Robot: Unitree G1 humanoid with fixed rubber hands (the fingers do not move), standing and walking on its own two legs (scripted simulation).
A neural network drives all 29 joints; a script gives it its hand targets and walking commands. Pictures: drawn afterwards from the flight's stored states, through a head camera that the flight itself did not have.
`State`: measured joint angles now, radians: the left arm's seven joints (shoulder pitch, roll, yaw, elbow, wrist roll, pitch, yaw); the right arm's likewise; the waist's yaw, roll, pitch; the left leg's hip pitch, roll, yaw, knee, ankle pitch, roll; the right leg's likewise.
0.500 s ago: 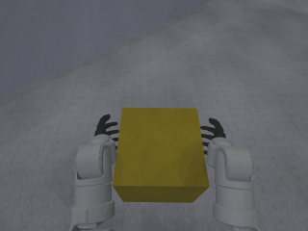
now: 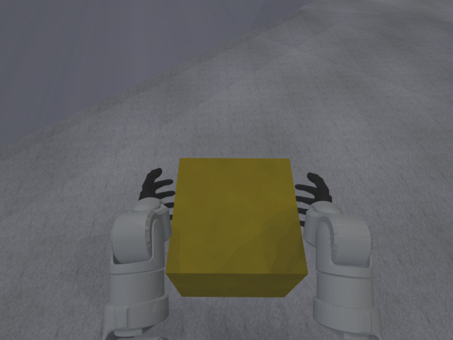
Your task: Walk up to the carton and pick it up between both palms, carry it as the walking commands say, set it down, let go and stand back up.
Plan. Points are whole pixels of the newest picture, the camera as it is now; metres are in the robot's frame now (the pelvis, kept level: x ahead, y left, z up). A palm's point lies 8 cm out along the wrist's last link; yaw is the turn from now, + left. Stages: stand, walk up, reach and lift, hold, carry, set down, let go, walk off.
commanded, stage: carry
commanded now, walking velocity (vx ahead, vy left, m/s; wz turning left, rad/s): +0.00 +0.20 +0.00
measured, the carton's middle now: (233, 230) +0.32 -0.01 +0.00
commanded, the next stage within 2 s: none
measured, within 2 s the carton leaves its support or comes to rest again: neither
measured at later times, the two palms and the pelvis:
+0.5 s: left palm (62, 265) +0.22 +0.24 +0.09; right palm (257, 272) +0.20 -0.04 +0.09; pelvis -0.09 +0.12 +0.00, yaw -1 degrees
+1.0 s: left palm out of the picture +0.14 +0.36 +0.09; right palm out of the picture +0.12 +0.08 +0.09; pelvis -0.17 +0.23 +0.00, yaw -1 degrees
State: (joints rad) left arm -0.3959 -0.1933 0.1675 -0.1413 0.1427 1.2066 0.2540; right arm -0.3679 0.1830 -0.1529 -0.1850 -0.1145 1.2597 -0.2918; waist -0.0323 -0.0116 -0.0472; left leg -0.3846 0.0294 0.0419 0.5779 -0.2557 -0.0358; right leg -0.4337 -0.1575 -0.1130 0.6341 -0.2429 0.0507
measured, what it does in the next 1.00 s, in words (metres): steps to the left: right foot, then left foot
